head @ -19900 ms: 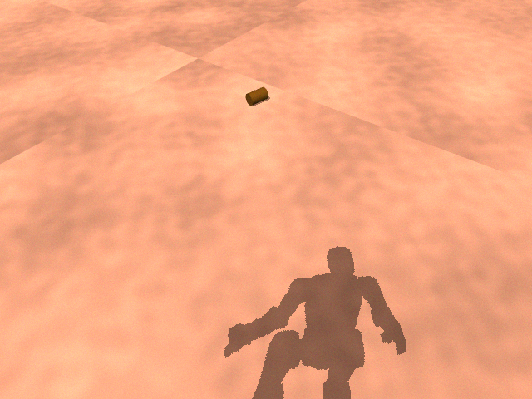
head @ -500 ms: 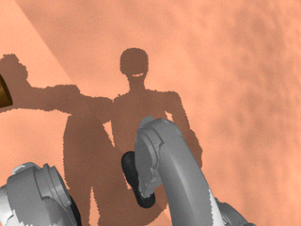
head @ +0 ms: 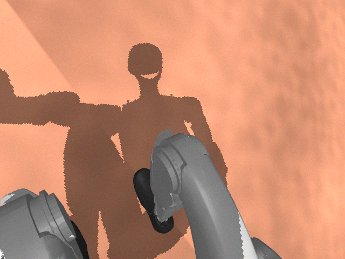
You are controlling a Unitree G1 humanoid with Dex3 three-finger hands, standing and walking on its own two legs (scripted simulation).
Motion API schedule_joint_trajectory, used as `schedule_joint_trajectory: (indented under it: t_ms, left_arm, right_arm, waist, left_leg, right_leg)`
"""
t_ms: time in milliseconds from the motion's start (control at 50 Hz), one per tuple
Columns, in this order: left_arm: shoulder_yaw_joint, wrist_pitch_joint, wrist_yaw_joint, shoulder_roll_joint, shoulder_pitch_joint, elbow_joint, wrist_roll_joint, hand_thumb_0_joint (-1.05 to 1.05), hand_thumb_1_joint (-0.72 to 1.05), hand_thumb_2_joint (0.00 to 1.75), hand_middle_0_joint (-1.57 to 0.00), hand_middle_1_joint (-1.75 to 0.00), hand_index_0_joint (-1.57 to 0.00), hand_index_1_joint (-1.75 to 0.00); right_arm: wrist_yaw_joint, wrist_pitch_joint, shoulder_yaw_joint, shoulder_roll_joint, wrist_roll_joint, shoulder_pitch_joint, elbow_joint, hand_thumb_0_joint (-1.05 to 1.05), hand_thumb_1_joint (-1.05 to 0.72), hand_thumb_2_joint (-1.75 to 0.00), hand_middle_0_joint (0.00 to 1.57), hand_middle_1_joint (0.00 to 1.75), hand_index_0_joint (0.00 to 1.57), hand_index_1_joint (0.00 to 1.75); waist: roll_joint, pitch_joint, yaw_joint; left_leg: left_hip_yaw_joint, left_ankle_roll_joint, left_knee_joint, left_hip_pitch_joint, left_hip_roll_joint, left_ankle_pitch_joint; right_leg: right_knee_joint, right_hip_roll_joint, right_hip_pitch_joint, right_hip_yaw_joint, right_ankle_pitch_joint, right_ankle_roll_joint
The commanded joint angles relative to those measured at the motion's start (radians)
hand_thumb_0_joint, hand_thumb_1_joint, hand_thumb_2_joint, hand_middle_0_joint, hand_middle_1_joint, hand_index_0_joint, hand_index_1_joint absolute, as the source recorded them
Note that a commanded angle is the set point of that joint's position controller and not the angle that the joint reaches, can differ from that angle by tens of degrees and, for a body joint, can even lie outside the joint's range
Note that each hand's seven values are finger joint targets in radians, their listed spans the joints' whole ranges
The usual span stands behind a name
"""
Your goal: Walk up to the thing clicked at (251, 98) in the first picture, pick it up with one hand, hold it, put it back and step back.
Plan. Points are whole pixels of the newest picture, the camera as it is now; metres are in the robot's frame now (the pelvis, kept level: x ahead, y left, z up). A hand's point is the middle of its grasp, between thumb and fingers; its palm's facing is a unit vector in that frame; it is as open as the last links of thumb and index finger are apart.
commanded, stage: close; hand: left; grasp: from above
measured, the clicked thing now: out of the picture +0.49 +0.29 -0.27
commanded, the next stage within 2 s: settle in 1.34 s
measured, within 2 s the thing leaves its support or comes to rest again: leaves its support in 1.72 s
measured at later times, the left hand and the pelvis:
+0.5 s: hand out of the picture +0.47 +0.29 -0.24, palm faces -0.49 -0.10 -0.87, open 11.5 cm; pelvis -0.01 +0.00 +0.00, yaw +0 degrees
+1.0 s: hand out of the picture +0.47 +0.29 -0.24, palm faces -0.47 -0.09 -0.88, open 11.2 cm; pelvis -0.01 +0.00 +0.00, yaw +0 degrees
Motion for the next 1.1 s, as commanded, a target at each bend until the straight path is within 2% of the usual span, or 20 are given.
schedule_joint_trajectory:
  t_ms: [0, 40, 80, 120, 200, 260, 360, 420, 500, 540, 560, 680, 780, 840, 880, 900, 940, 960, 1040, 1080]
  left_arm:
    - [-0.013, 0.005, 0.059, 0.172, -0.263, -0.055, 0.004, 0.0, -0.25, 0.93, -0.24, -0.98, -0.25, -0.96]
    - [0.004, 0.011, 0.069, 0.185, -0.27, -0.071, 0.009, 0.0, -0.22, 0.91, -0.25, -0.96, -0.27, -0.95]
    - [0.019, 0.021, 0.082, 0.211, -0.268, -0.101, 0.009, 0.0, -0.2, 0.92, -0.28, -0.95, -0.29, -0.94]
    - [0.03, 0.028, 0.082, 0.21, -0.282, -0.09, 0.013, 0.0, -0.15, 0.86, -0.3, -0.94, -0.32, -0.92]
    - [0.053, 0.038, 0.079, 0.232, -0.268, -0.089, -0.002, 0.0, -0.13, 0.84, -0.32, -0.91, -0.34, -0.9]
    - [0.017, 0.046, 0.052, 0.181, -0.255, -0.048, -0.007, 0.0, -0.12, 0.8, -0.33, -0.9, -0.35, -0.87]
    - [0.014, 0.032, 0.023, 0.182, -0.26, -0.114, -0.036, 0.0, -0.09, 0.78, -0.36, -0.88, -0.38, -0.86]
    - [-0.023, 0.018, 0.007, 0.144, -0.264, -0.1, -0.041, 0.0, -0.06, 0.8, -0.38, -0.88, -0.4, -0.86]
    - [-0.011, 0.004, 0.013, 0.175, -0.254, -0.135, -0.037, 0.0, 0.0, 0.81, -0.45, -0.84, -0.46, -0.83]
    - [-0.042, 0.003, 0.009, 0.133, -0.245, -0.087, -0.033, 0.0, 0.03, 0.8, -0.46, -0.83, -0.47, -0.82]
    - [-0.029, 0.0, 0.016, 0.165, -0.262, -0.122, -0.031, 0.0, 0.03, 0.82, -0.47, -0.84, -0.48, -0.83]
    - [-0.034, 0.009, 0.041, 0.159, -0.262, -0.066, -0.022, 0.0, 0.1, 0.78, -0.53, -0.8, -0.54, -0.79]
    - [-0.021, 0.016, 0.056, 0.194, -0.297, -0.1, -0.019, 0.0, 0.18, 0.76, -0.59, -0.77, -0.6, -0.76]
    - [-0.039, 0.026, 0.051, 0.157, -0.263, -0.034, -0.024, 0.0, 0.23, 0.77, -0.63, -0.75, -0.64, -0.75]
    - [-0.002, 0.023, 0.056, 0.227, -0.324, -0.139, -0.022, 0.0, 0.24, 0.76, -0.64, -0.75, -0.64, -0.74]
    - [0.005, 0.028, 0.06, 0.238, -0.312, -0.109, -0.02, 0.0, 0.25, 0.75, -0.65, -0.73, -0.66, -0.73]
    - [-0.033, 0.036, 0.044, 0.153, -0.262, -0.027, -0.026, 0.0, 0.27, 0.74, -0.67, -0.72, -0.68, -0.72]
    - [-0.037, 0.035, 0.038, 0.157, -0.271, -0.049, -0.028, 0.0, 0.29, 0.75, -0.68, -0.74, -0.69, -0.73]
    - [0.004, 0.04, 0.031, 0.241, -0.274, -0.113, -0.039, 0.0, 0.32, 0.73, -0.72, -0.7, -0.72, -0.7]
    - [-0.022, 0.039, 0.021, 0.187, -0.264, -0.071, -0.041, 0.0, 0.33, 0.72, -0.72, -0.69, -0.72, -0.69]
  right_arm:
    - [-0.004, -0.003, -0.093, -0.325, -0.004, 0.205, 0.016, 0.0, -0.9, -0.9, 0.2, 0.3, 0.2, 0.3]
    - [0.001, -0.006, -0.085, -0.325, -0.005, 0.212, 0.011, 0.0, -0.89, -0.9, 0.2, 0.3, 0.2, 0.3]
    - [0.0, -0.011, -0.103, -0.337, -0.003, 0.205, 0.008, 0.0, -0.9, -0.9, 0.2, 0.3, 0.2, 0.3]
    - [0.006, -0.018, -0.095, -0.343, -0.006, 0.209, -0.001, 0.0, -0.9, -0.9, 0.2, 0.3, 0.2, 0.3]
    - [0.006, -0.016, -0.099, -0.336, 0.0, 0.193, -0.003, 0.0, -0.9, -0.9, 0.2, 0.3, 0.2, 0.3]
    - [0.008, -0.022, -0.098, -0.332, -0.001, 0.191, -0.012, 0.0, -0.9, -0.9, 0.2, 0.3, 0.2, 0.3]
    - [-0.002, -0.018, -0.11, -0.332, 0.01, 0.208, 0.001, 0.0, -0.9, -0.9, 0.2, 0.3, 0.2, 0.3]
    - [-0.006, -0.014, -0.1, -0.326, 0.01, 0.204, -0.002, 0.0, -0.9, -0.9, 0.2, 0.3, 0.2, 0.3]
    - [-0.013, -0.006, -0.1, -0.323, 0.015, 0.212, 0.006, 0.0, -0.9, -0.9, 0.2, 0.3, 0.2, 0.3]
    - [-0.007, -0.011, -0.086, -0.316, 0.01, 0.194, -0.001, 0.0, -0.9, -0.9, 0.2, 0.3, 0.2, 0.3]
    - [-0.01, -0.011, -0.09, -0.324, 0.01, 0.203, 0.003, 0.0, -0.9, -0.9, 0.2, 0.3, 0.2, 0.3]
    - [-0.015, -0.017, -0.085, -0.329, 0.006, 0.199, 0.004, 0.0, -0.9, -0.9, 0.2, 0.3, 0.2, 0.3]
    - [-0.014, -0.019, -0.083, -0.332, 0.006, 0.192, -0.005, 0.0, -0.9, -0.9, 0.2, 0.3, 0.2, 0.3]
    - [-0.011, -0.024, -0.072, -0.33, 0.001, 0.19, -0.004, 0.0, -0.9, -0.9, 0.2, 0.3, 0.2, 0.3]
    - [-0.016, -0.022, -0.08, -0.339, 0.008, 0.196, -0.008, 0.0, -0.9, -0.9, 0.2, 0.3, 0.2, 0.3]
    - [-0.019, -0.019, -0.08, -0.338, 0.009, 0.195, -0.007, 0.0, -0.9, -0.9, 0.2, 0.3, 0.2, 0.3]
    - [-0.011, -0.025, -0.074, -0.333, 0.002, 0.195, -0.009, 0.0, -0.9, -0.9, 0.2, 0.3, 0.2, 0.3]
    - [-0.01, -0.024, -0.071, -0.332, 0.0, 0.202, -0.011, 0.0, -0.9, -0.9, 0.2, 0.3, 0.2, 0.3]
    - [-0.022, -0.018, -0.081, -0.344, 0.009, 0.206, -0.015, 0.0, -0.9, -0.9, 0.2, 0.3, 0.2, 0.3]
    - [-0.019, -0.015, -0.07, -0.333, 0.008, 0.197, -0.018, 0.0, -0.9, -0.9, 0.2, 0.3, 0.2, 0.3]
  waist:
    - [0.52, -0.629, -0.066]
    - [0.521, -0.625, -0.07]
    - [0.551, -0.676, -0.047]
    - [0.548, -0.64, -0.066]
    - [0.554, -0.653, -0.053]
    - [0.489, -0.584, -0.078]
    - [0.506, -0.667, -0.054]
    - [0.473, -0.628, -0.078]
    - [0.52, -0.677, -0.04]
    - [0.486, -0.616, -0.064]
    - [0.503, -0.643, -0.061]
    - [0.503, -0.589, -0.069]
    - [0.513, -0.651, -0.065]
    - [0.466, -0.57, -0.09]
    - [0.529, -0.664, -0.059]
    - [0.546, -0.667, -0.056]
    - [0.474, -0.568, -0.095]
    - [0.459, -0.574, -0.1]
    - [0.523, -0.654, -0.052]
    - [0.492, -0.605, -0.076]
  left_leg:
    - [0.068, -0.005, -0.261, 0.494, 0.017, 0.292]
    - [0.067, -0.005, -0.265, 0.504, 0.016, 0.318]
    - [0.074, -0.006, -0.272, 0.53, 0.017, 0.321]
    - [0.063, -0.01, -0.274, 0.525, 0.019, 0.316]
    - [0.065, -0.006, -0.286, 0.493, 0.019, 0.267]
    - [0.077, 0.006, -0.267, 0.439, 0.013, 0.204]
    - [0.073, 0.001, -0.274, 0.481, 0.014, 0.24]
    - [0.069, 0.003, -0.265, 0.453, 0.014, 0.231]
    - [0.069, -0.006, -0.286, 0.499, 0.015, 0.252]
    - [0.063, -0.006, -0.271, 0.483, 0.017, 0.245]
    - [0.073, -0.003, -0.275, 0.489, 0.015, 0.261]
    - [0.069, -0.005, -0.29, 0.47, 0.015, 0.218]
    - [0.063, -0.004, -0.292, 0.497, 0.019, 0.247]
    - [0.061, -0.001, -0.283, 0.452, 0.019, 0.219]
    - [0.061, -0.007, -0.292, 0.514, 0.02, 0.264]
    - [0.059, -0.01, -0.296, 0.514, 0.021, 0.264]
    - [0.063, -0.002, -0.28, 0.452, 0.018, 0.224]
    - [0.069, 0.003, -0.277, 0.441, 0.017, 0.235]
    - [0.073, -0.003, -0.296, 0.489, 0.018, 0.244]
    - [0.064, -0.004, -0.285, 0.462, 0.019, 0.231]
  right_leg:
    - [-0.182, 0.061, 0.37, -0.08, 0.28, -0.05]
    - [-0.181, 0.057, 0.382, -0.08, 0.297, -0.049]
    - [-0.181, 0.062, 0.406, -0.072, 0.307, -0.05]
    - [-0.174, 0.053, 0.375, -0.079, 0.293, -0.05]
    - [-0.184, 0.055, 0.387, -0.078, 0.257, -0.052]
    - [-0.197, 0.053, 0.362, -0.071, 0.215, -0.047]
    - [-0.206, 0.053, 0.394, -0.072, 0.233, -0.051]
    - [-0.208, 0.054, 0.388, -0.077, 0.225, -0.051]
    - [-0.204, 0.055, 0.408, -0.075, 0.238, -0.054]
    - [-0.197, 0.057, 0.371, -0.082, 0.235, -0.052]
    - [-0.209, 0.062, 0.4, -0.079, 0.25, -0.05]
    - [-0.208, 0.057, 0.367, -0.078, 0.219, -0.051]
    - [-0.206, 0.06, 0.399, -0.078, 0.252, -0.048]
    - [-0.205, 0.057, 0.372, -0.081, 0.23, -0.045]
    - [-0.208, 0.057, 0.391, -0.076, 0.255, -0.05]
    - [-0.204, 0.056, 0.402, -0.074, 0.256, -0.055]
    - [-0.208, 0.055, 0.364, -0.082, 0.226, -0.049]
    - [-0.218, 0.06, 0.388, -0.081, 0.239, -0.044]
    - [-0.222, 0.056, 0.428, -0.069, 0.237, -0.052]
    - [-0.216, 0.055, 0.39, -0.08, 0.223, -0.055]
